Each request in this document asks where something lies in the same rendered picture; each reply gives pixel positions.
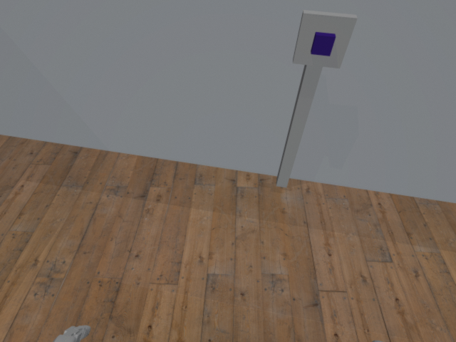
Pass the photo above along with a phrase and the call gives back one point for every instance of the button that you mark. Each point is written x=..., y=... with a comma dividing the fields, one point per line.
x=323, y=43

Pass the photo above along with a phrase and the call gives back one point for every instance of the panel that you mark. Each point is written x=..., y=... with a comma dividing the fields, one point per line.
x=342, y=25

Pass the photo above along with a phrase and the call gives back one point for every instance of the left robot hand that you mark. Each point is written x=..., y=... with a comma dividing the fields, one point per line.
x=73, y=334

